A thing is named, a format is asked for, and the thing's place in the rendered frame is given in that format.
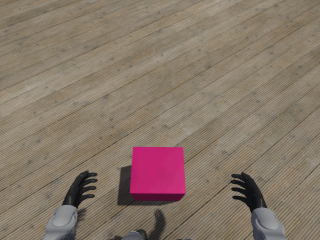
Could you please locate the left robot hand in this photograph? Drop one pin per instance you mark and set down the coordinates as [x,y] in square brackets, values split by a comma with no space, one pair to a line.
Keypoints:
[74,195]

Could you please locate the right robot forearm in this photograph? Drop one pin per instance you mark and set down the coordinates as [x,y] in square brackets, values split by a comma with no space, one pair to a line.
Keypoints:
[266,225]

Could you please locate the right robot hand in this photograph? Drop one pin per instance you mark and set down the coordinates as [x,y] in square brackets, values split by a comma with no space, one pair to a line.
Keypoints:
[254,198]

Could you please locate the robot left foot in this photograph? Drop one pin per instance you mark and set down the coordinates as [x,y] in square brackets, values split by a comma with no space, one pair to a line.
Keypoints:
[142,233]

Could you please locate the left robot forearm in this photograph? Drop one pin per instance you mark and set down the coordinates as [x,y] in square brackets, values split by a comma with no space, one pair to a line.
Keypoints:
[62,224]

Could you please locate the left robot shin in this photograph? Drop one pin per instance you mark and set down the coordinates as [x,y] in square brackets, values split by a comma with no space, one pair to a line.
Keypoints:
[135,233]

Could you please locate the carton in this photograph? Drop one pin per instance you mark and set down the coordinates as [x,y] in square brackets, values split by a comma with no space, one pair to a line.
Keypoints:
[157,174]

